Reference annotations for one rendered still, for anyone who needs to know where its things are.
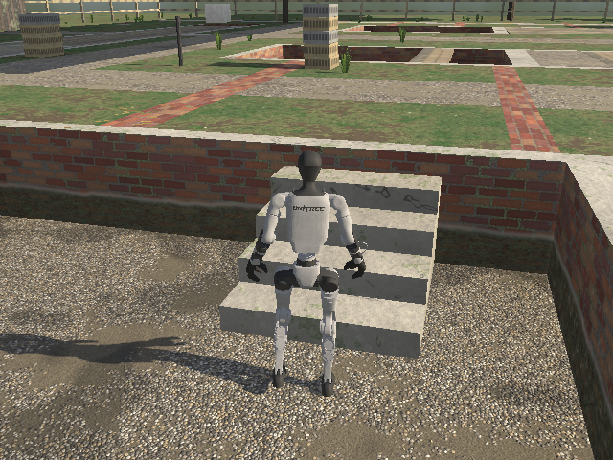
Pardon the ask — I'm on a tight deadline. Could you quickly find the robot right hand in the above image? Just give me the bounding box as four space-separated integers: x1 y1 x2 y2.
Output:
344 259 366 279

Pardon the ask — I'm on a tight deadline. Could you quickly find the robot right upper arm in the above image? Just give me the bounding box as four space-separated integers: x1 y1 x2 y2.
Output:
329 194 355 246

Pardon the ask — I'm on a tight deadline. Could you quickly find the right robot foot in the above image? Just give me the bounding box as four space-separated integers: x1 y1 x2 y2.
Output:
321 372 335 397

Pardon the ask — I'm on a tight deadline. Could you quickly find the robot left hand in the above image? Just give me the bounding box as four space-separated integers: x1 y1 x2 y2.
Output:
246 259 268 282

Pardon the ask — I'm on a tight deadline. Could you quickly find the robot left upper arm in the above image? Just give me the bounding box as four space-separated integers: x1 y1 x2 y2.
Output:
261 192 289 244

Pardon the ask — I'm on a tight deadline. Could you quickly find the left robot forearm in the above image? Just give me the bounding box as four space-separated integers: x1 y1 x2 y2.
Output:
250 229 270 265

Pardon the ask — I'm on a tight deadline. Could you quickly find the right robot shin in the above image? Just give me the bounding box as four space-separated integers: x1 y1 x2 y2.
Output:
322 320 336 383

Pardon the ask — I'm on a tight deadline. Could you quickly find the right robot forearm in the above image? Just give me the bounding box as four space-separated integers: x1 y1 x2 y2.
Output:
346 231 363 264

